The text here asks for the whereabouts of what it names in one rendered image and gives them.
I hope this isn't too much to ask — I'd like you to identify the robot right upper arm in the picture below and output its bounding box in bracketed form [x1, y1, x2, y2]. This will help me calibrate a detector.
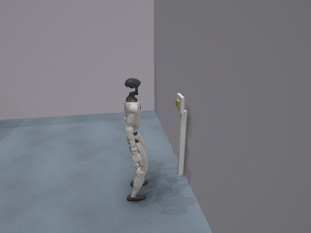
[124, 103, 138, 132]

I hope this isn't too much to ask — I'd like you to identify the robot right foot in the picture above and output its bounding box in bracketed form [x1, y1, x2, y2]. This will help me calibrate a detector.
[126, 193, 146, 202]

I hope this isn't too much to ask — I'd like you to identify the button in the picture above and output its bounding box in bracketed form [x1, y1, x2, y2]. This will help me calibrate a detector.
[175, 99, 180, 108]

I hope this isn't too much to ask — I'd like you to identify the robot right thigh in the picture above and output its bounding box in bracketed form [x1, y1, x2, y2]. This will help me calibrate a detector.
[129, 141, 148, 176]

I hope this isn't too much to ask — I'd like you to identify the panel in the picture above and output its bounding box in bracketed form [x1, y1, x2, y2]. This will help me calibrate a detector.
[176, 93, 188, 176]

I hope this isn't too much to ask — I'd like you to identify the robot right forearm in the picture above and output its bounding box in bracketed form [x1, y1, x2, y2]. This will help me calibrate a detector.
[126, 127, 138, 154]

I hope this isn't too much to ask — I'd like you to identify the right robot hand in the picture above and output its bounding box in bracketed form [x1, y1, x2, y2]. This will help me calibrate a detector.
[132, 152, 144, 169]

